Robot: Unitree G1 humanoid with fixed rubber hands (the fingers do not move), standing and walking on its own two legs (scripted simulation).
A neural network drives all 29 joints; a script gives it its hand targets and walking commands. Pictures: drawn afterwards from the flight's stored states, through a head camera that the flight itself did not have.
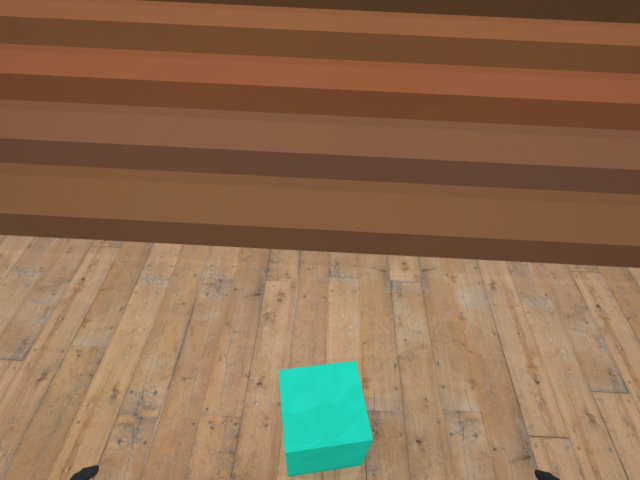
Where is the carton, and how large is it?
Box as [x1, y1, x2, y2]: [279, 361, 372, 476]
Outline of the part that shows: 355,361 279,370 284,447 288,476 361,464 370,445 372,437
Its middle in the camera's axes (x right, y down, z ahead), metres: +0.01 +0.50 +1.07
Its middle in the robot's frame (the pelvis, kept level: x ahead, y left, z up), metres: +0.40 -0.02 -0.66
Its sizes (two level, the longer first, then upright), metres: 0.210 0.200 0.250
